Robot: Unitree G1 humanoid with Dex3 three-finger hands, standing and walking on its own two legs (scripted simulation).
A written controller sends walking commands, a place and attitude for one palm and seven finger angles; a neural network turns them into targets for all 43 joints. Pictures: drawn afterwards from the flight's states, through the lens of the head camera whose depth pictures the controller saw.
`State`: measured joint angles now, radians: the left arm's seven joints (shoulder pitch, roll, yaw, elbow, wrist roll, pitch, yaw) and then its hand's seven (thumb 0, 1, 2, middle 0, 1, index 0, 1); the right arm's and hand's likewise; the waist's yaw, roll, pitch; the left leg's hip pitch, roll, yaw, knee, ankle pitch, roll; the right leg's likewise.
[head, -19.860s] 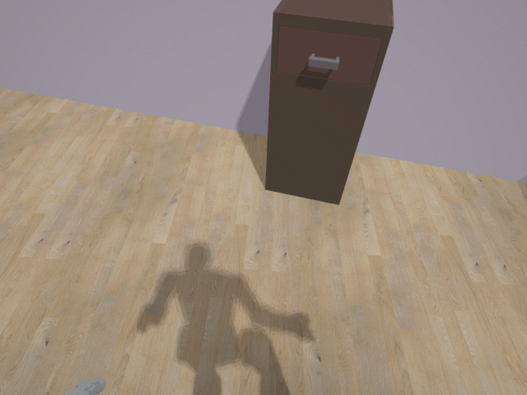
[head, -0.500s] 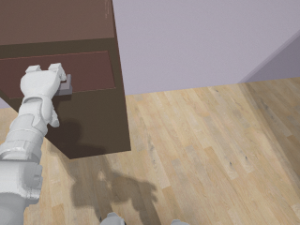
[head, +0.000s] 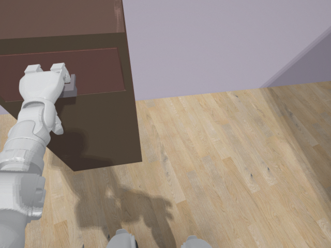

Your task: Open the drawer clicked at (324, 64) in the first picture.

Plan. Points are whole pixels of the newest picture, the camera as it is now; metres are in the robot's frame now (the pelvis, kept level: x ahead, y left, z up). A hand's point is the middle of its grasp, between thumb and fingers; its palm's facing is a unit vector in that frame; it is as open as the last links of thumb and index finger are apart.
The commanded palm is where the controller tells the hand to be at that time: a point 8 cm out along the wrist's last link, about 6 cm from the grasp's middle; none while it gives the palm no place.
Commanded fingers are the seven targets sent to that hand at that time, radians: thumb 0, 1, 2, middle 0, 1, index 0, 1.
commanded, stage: lower the fingers behind the handle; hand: left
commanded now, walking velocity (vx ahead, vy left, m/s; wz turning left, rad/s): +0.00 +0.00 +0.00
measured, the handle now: (55, 85) +0.54 +0.27 +0.03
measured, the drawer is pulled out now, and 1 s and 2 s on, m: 0.00 0.00 0.00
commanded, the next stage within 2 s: lift the fingers back up to retry in 0.10 s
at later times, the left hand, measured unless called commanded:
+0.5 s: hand (50, 97) +0.49 +0.26 +0.05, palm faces -0.04 -0.07 -1.00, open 13.8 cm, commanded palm +0.47 +0.27 +0.11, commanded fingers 0.00 -0.50 0.30 -0.30 -1.20 -0.30 -1.20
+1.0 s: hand (36, 89) +0.47 +0.27 +0.10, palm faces -0.06 -0.06 -1.00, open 13.8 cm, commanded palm +0.46 +0.27 +0.15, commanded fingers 0.00 -0.50 0.30 -0.30 -1.20 -0.30 -1.20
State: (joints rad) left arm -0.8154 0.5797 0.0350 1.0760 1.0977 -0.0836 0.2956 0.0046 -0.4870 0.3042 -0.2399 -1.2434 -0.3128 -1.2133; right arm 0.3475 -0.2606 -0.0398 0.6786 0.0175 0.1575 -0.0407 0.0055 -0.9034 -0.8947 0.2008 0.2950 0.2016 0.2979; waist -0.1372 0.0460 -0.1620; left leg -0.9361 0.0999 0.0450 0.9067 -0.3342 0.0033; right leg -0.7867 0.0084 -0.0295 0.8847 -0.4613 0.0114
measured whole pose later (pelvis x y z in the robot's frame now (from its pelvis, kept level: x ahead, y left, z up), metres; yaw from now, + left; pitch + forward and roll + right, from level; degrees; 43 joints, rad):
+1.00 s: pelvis +0.02 +0.00 +0.03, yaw +1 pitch +15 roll -2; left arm -0.73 0.57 0.02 0.92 1.03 -0.10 0.14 0.00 -0.49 0.30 -0.32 -1.20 -0.31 -1.20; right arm 0.32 -0.26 -0.06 0.68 0.03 0.16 -0.04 0.01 -0.90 -0.89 0.20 0.29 0.20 0.30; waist -0.09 0.05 -0.13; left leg -0.70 0.08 0.05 0.75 -0.30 0.00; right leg -0.55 -0.01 -0.03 0.71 -0.42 0.01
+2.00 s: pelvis +0.02 +0.00 +0.02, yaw +1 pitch +16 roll -2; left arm -0.78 0.56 0.03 0.95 1.05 -0.10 0.17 0.00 -0.49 0.30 -0.32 -1.20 -0.32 -1.20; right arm 0.34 -0.26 -0.06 0.70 0.02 0.15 -0.04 0.01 -0.90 -0.89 0.20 0.29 0.20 0.30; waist -0.11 0.05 -0.13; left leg -0.74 0.08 0.05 0.76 -0.31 0.00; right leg -0.58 0.00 -0.03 0.72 -0.42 0.01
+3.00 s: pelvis +0.02 +0.00 +0.02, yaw +2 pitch +17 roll -2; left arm -0.79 0.60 0.03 0.95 1.04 -0.14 0.16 0.00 -0.49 0.30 -0.32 -1.20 -0.32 -1.21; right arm 0.36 -0.26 -0.07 0.72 0.02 0.14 -0.05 0.01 -0.90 -0.89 0.20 0.30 0.20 0.30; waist -0.11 0.04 -0.12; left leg -0.77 0.08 0.03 0.78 -0.31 0.00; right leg -0.61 0.00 -0.04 0.73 -0.43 0.01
